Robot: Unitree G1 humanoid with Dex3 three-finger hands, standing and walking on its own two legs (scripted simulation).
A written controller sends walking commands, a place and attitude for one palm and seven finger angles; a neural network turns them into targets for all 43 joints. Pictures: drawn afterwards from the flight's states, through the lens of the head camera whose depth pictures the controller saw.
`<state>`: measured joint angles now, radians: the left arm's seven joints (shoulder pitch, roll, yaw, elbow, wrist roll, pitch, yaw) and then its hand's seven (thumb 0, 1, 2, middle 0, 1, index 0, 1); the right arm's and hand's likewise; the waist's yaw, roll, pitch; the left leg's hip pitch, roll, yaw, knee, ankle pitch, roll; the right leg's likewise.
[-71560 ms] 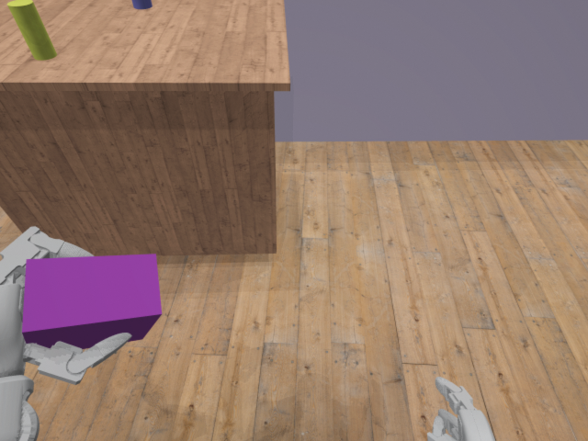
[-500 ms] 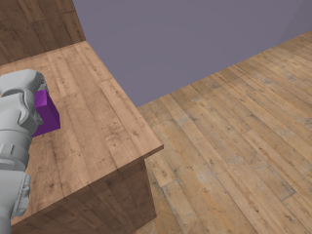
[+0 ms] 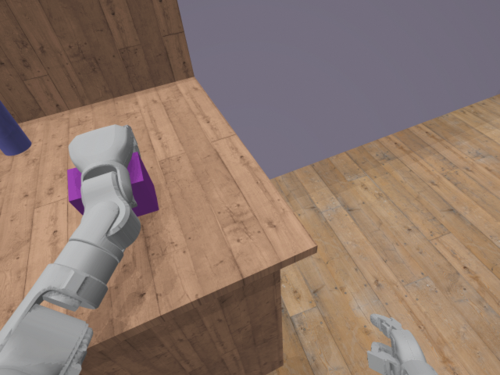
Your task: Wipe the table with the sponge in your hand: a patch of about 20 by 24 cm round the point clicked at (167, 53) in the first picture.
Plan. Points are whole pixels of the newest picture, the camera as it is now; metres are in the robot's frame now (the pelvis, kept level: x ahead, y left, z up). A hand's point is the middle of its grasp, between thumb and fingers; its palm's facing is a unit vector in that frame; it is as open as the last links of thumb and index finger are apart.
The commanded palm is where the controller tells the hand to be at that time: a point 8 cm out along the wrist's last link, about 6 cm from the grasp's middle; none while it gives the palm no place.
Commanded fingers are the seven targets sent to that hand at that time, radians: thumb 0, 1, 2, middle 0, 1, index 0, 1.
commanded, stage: wipe back along the third lane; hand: left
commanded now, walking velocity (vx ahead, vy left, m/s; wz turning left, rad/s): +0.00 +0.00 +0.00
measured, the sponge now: (120, 197) +0.37 +0.28 +0.11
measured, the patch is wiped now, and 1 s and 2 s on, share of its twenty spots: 1.00 1.00 1.00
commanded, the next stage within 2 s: slide back across to the middle lane in 0.94 s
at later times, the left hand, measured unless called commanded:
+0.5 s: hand (133, 188) +0.33 +0.22 +0.17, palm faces +0.21 -0.07 -0.98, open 10.2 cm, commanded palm +0.28 +0.20 +0.18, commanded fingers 0.00 0.10 1.30 -1.20 -1.60 -1.20 -1.60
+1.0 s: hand (143, 219) +0.28 +0.18 +0.17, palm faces +0.26 -0.12 -0.96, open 10.2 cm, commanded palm +0.22 +0.18 +0.18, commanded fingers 0.00 0.10 1.30 -1.20 -1.60 -1.20 -1.60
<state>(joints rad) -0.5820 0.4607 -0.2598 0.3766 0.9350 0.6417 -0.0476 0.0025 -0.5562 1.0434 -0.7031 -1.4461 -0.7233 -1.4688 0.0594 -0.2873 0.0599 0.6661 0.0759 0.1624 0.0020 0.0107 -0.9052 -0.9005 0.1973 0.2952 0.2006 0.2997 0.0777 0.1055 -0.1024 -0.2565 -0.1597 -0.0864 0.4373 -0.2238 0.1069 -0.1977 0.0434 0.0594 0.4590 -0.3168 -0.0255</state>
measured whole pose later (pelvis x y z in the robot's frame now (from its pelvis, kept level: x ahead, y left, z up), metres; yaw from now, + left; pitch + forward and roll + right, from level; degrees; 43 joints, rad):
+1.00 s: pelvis -0.01 -0.06 +0.00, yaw -4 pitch -2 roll +2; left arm -0.04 0.47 -0.12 -0.25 0.85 0.73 0.02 0.01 -0.53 1.02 -0.63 -1.53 -0.73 -1.40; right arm 0.00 -0.30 0.07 0.64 0.08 0.20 0.00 0.01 -0.91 -0.90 0.20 0.30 0.20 0.30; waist 0.08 0.12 -0.07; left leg -0.17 -0.08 -0.04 0.47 -0.27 0.03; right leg -0.14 0.13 0.10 0.51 -0.32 -0.11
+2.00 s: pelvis -0.02 -0.07 -0.01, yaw -3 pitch -1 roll +1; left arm -0.06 0.69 0.10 -0.07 0.78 0.53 -0.17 0.01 -0.61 1.05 -0.75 -1.43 -0.81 -1.37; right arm 0.01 -0.30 0.06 0.69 0.05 0.14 -0.09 0.01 -0.90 -0.90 0.20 0.30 0.20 0.30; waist 0.12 0.10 -0.05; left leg -0.25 -0.09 -0.11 0.57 -0.29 0.01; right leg -0.20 0.14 0.07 0.57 -0.34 -0.11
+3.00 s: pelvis -0.02 -0.03 +0.00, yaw -2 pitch +2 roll +0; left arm -0.48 0.66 0.01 0.49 0.91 0.34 -0.15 -0.01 -0.61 1.05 -0.76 -1.41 -0.81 -1.39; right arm 0.14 -0.31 0.05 0.70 0.05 0.13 -0.07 0.01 -0.90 -0.90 0.20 0.30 0.20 0.30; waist 0.07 0.09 -0.08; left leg -0.29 -0.12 -0.13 0.48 -0.22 0.05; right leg -0.23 0.10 0.06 0.47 -0.28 -0.07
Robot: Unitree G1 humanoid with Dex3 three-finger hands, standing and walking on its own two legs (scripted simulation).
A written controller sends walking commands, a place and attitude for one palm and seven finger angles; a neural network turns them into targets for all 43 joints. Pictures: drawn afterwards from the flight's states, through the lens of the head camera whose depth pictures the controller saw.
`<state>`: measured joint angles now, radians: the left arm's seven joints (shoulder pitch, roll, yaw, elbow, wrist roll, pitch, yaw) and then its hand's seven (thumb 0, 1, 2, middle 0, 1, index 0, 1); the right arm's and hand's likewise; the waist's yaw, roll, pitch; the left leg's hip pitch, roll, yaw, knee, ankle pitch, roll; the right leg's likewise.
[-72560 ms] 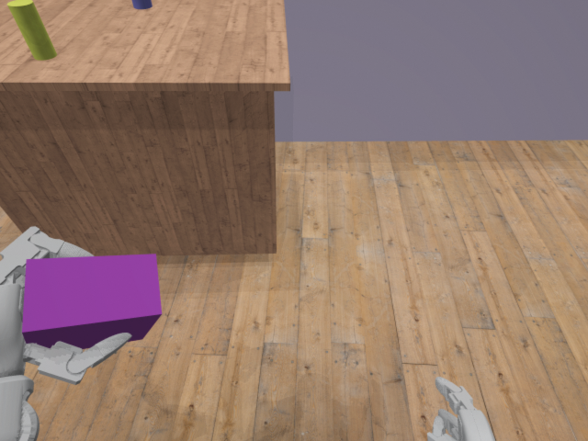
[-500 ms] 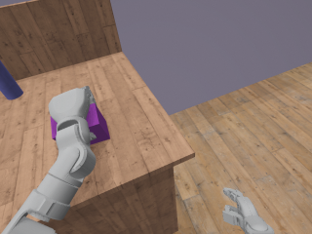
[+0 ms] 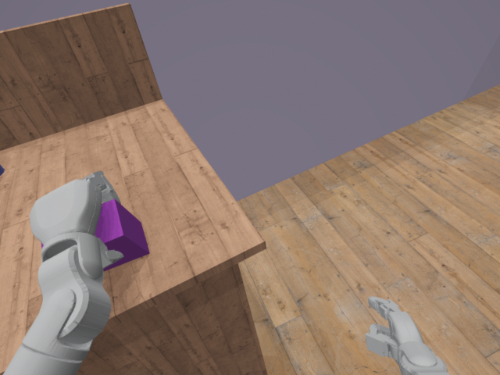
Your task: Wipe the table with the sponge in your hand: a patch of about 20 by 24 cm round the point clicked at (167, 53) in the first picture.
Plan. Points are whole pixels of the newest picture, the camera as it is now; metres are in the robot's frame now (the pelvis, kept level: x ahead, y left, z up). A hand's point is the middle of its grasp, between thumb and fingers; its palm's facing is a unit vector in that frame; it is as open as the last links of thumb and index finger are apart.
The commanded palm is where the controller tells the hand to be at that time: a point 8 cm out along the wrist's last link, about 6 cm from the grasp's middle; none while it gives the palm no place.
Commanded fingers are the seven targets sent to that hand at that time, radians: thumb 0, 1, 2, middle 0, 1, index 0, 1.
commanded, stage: slide back across to the middle lane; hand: left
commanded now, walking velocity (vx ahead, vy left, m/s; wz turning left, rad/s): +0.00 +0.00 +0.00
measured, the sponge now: (104, 244) +0.27 +0.28 +0.11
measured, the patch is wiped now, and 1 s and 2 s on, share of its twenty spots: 1.00 1.00 1.00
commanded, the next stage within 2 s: wipe forward along the middle lane in 0.68 s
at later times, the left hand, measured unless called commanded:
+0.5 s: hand (64, 243) +0.23 +0.29 +0.17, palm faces +0.17 -0.07 -0.98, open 10.1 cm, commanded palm +0.18 +0.31 +0.22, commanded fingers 0.00 0.10 1.30 -1.20 -1.60 -1.20 -1.60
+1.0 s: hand (22, 247) +0.22 +0.35 +0.17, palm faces +0.11 -0.05 -0.99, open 10.2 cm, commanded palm +0.19 +0.35 +0.21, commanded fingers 0.00 0.10 1.30 -1.20 -1.60 -1.20 -1.60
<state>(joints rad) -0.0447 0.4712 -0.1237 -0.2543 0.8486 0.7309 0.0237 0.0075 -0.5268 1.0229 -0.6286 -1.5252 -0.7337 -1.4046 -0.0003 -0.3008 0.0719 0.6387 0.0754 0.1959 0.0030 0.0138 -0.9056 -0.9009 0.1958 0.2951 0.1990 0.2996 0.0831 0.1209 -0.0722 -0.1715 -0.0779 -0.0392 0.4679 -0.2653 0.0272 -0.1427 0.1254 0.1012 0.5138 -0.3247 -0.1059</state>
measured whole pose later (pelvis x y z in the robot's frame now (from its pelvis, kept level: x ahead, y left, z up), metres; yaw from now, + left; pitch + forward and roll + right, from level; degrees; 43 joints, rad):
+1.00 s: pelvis -0.01 -0.01 -0.01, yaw +1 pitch -1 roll +1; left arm -0.06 0.69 0.10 -0.07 0.78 0.53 -0.17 0.01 -0.61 1.05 -0.75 -1.43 -0.81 -1.37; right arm 0.01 -0.30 0.06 0.69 0.05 0.14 -0.09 0.01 -0.90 -0.90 0.20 0.30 0.20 0.30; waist 0.12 0.10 -0.05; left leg -0.25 -0.09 -0.11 0.57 -0.29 0.01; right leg -0.20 0.14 0.07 0.57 -0.34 -0.11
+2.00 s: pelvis -0.02 +0.03 +0.00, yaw +3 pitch +2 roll +0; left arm -0.48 0.66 0.01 0.49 0.91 0.34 -0.15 -0.01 -0.61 1.05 -0.76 -1.41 -0.81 -1.39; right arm 0.14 -0.31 0.05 0.70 0.05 0.13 -0.07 0.01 -0.90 -0.90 0.20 0.30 0.20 0.30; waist 0.07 0.09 -0.08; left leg -0.29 -0.12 -0.13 0.48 -0.22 0.05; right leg -0.23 0.10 0.06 0.47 -0.28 -0.07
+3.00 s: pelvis +0.01 +0.04 +0.00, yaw +2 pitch +5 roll -1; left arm -0.54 0.85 0.21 0.74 0.96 0.12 -0.15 -0.01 -0.60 1.05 -0.77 -1.39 -0.80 -1.41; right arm 0.17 -0.31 0.02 0.68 0.06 0.21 -0.07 0.01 -0.90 -0.90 0.20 0.30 0.20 0.30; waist 0.01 0.08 -0.07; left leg -0.33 -0.11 -0.11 0.52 -0.27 0.07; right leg -0.24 0.11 0.08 0.45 -0.29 -0.06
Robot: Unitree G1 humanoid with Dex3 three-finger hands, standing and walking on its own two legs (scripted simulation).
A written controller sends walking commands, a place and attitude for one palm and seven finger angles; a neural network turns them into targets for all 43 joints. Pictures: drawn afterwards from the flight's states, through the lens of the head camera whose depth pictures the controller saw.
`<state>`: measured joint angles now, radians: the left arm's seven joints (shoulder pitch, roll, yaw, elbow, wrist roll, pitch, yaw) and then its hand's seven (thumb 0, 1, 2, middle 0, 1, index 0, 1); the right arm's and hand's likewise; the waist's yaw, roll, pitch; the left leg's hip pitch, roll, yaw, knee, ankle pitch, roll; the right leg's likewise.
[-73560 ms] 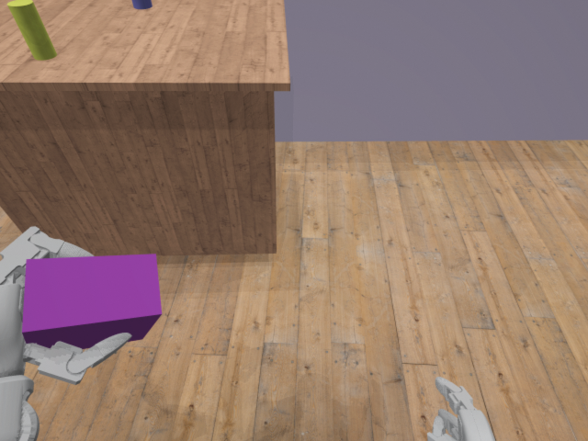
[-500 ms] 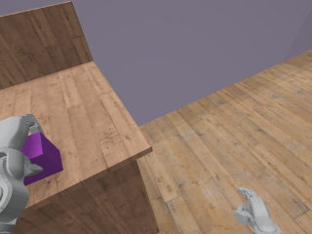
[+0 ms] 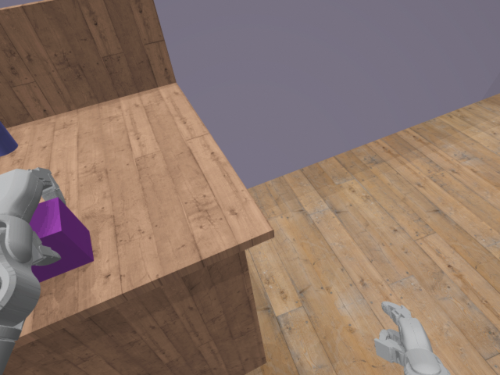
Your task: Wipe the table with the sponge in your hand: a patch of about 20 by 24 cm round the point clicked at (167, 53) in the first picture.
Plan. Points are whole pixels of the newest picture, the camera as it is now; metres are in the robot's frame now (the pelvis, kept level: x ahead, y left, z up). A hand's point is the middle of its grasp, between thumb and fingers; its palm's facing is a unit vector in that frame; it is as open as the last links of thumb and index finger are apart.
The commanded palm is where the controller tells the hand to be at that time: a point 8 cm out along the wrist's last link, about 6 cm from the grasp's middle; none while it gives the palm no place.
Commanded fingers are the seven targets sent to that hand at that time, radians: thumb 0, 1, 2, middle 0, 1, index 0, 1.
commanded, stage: wipe forward along the middle lane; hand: left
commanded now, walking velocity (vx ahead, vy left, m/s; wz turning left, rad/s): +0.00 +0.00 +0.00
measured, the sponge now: (44, 249) +0.23 +0.37 +0.12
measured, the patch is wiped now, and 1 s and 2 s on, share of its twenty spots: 1.00 1.00 1.00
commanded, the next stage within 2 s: slide back across to the first lane in 1.40 s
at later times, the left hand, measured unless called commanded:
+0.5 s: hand (40, 201) +0.29 +0.38 +0.17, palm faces +0.03 -0.03 -1.00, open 10.2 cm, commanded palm +0.26 +0.38 +0.20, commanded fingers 0.00 0.10 1.30 -1.20 -1.60 -1.20 -1.60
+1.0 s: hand (45, 186) +0.32 +0.40 +0.17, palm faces -0.02 -0.01 -1.00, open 10.2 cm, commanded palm +0.30 +0.40 +0.19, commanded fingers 0.00 0.10 1.30 -1.20 -1.60 -1.20 -1.60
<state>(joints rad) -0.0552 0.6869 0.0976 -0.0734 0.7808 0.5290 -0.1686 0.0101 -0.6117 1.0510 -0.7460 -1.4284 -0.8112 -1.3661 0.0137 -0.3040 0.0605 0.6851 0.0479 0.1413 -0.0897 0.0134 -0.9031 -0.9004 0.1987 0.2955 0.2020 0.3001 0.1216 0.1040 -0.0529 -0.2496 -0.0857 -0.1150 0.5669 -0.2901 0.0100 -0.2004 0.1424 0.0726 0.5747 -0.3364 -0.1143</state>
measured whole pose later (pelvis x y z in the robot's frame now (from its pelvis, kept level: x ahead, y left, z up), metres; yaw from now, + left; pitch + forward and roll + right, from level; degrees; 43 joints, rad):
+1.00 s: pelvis +0.00 +0.03 +0.01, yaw +2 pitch +2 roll +0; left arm -0.48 0.66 0.01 0.49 0.91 0.34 -0.15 -0.01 -0.61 1.05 -0.76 -1.41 -0.81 -1.39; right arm 0.14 -0.31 0.05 0.70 0.05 0.13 -0.07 0.01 -0.90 -0.90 0.20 0.30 0.20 0.30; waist 0.07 0.09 -0.08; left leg -0.29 -0.12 -0.13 0.48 -0.22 0.05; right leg -0.23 0.10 0.06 0.47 -0.28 -0.07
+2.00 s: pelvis +0.02 +0.05 +0.01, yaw +1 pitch +5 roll -1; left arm -0.54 0.85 0.21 0.74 0.96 0.12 -0.15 -0.01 -0.60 1.05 -0.77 -1.39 -0.80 -1.41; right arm 0.17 -0.31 0.02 0.68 0.06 0.21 -0.07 0.01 -0.90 -0.90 0.20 0.30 0.20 0.30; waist 0.01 0.08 -0.07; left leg -0.33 -0.11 -0.11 0.52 -0.27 0.07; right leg -0.24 0.11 0.08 0.45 -0.29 -0.06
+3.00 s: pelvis +0.00 +0.12 +0.01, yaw +1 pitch +2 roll -2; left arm -0.23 0.63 0.03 0.04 0.89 0.45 -0.13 0.00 -0.56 1.04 -0.72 -1.44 -0.75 -1.45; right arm 0.05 -0.30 0.06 0.66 0.04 0.13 -0.01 0.01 -0.90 -0.90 0.20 0.30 0.20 0.30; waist 0.13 0.12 -0.05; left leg -0.22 -0.19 -0.09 0.37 -0.16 0.14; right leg -0.15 0.01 0.10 0.36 -0.25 -0.04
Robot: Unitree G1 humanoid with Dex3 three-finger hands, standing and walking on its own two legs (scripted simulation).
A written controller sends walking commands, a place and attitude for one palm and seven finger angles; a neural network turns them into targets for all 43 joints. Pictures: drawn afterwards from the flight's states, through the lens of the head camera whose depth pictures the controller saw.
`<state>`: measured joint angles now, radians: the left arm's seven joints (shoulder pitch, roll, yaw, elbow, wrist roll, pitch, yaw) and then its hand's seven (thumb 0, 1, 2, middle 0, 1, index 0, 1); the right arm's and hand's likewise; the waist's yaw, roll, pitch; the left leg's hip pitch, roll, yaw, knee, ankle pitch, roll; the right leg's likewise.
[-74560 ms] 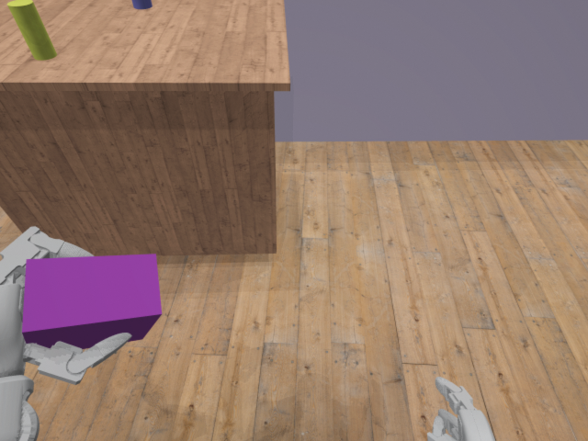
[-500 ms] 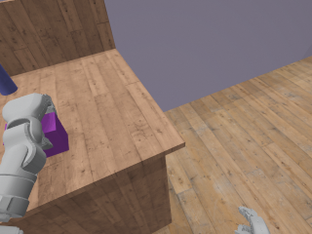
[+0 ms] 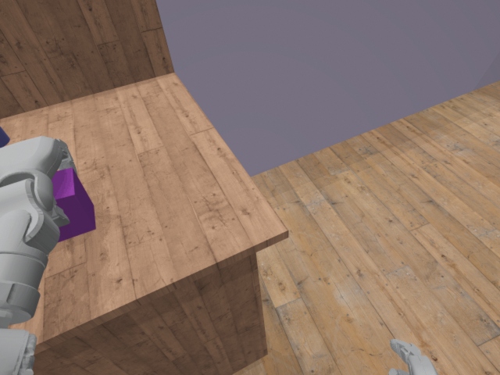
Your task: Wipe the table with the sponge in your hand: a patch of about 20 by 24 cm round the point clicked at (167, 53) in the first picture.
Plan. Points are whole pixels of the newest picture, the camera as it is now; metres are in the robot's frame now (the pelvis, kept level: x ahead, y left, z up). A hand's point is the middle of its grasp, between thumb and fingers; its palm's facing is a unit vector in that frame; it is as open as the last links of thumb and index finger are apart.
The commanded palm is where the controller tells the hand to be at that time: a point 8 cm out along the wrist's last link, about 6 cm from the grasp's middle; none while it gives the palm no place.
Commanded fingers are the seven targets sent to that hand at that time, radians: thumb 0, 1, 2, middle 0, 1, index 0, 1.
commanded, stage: wipe forward along the middle lane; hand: left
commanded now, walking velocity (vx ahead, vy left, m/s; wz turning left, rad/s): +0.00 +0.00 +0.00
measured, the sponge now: (53, 216) +0.32 +0.38 +0.10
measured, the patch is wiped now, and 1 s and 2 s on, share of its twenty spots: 1.00 1.00 1.00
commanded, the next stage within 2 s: slide back across to the first lane in 0.40 s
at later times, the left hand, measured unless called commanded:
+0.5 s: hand (48, 167) +0.38 +0.39 +0.17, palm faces -0.14 +0.02 -0.99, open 10.2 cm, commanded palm +0.36 +0.39 +0.19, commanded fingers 0.00 0.10 1.30 -1.20 -1.60 -1.20 -1.60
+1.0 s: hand (13, 168) +0.36 +0.44 +0.17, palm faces -0.06 +0.00 -1.00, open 10.2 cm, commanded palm +0.34 +0.45 +0.23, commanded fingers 0.00 0.10 1.30 -1.20 -1.60 -1.20 -1.60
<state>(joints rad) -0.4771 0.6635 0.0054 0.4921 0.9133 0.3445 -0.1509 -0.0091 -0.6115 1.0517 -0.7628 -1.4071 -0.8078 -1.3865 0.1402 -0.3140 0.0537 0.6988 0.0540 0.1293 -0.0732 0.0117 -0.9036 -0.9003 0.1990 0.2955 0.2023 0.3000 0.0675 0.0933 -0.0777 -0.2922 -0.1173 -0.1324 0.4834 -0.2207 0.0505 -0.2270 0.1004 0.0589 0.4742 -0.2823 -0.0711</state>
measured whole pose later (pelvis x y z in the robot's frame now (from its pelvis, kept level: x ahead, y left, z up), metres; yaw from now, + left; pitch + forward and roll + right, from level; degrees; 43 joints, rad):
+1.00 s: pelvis +0.02 +0.01 +0.00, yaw -1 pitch +5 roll -1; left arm -0.54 0.85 0.21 0.74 0.96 0.12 -0.15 -0.01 -0.60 1.05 -0.77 -1.39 -0.80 -1.41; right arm 0.17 -0.31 0.02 0.68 0.06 0.21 -0.07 0.01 -0.90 -0.90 0.20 0.30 0.20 0.30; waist 0.01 0.08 -0.07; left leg -0.33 -0.11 -0.11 0.52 -0.27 0.07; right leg -0.24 0.11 0.08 0.45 -0.29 -0.06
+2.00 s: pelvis +0.01 +0.09 +0.00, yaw -1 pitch +2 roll -2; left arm -0.23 0.63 0.03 0.04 0.89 0.45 -0.13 0.00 -0.56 1.04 -0.72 -1.44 -0.75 -1.45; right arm 0.05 -0.30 0.06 0.66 0.04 0.13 -0.01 0.01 -0.90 -0.90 0.20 0.30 0.20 0.30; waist 0.13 0.12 -0.05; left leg -0.22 -0.19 -0.09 0.37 -0.16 0.14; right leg -0.15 0.01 0.10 0.36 -0.25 -0.04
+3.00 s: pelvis +0.02 +0.04 +0.00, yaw -4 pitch +0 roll -1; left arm 0.37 0.63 0.20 -0.53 0.75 0.59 -0.03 0.01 -0.53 1.03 -0.68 -1.49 -0.74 -1.44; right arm 0.00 -0.29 0.07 0.65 0.05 0.13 -0.01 0.01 -0.90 -0.90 0.20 0.30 0.20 0.30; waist 0.14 0.12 -0.04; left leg -0.19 -0.12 -0.05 0.43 -0.23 0.11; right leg -0.12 0.06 0.08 0.40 -0.27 -0.02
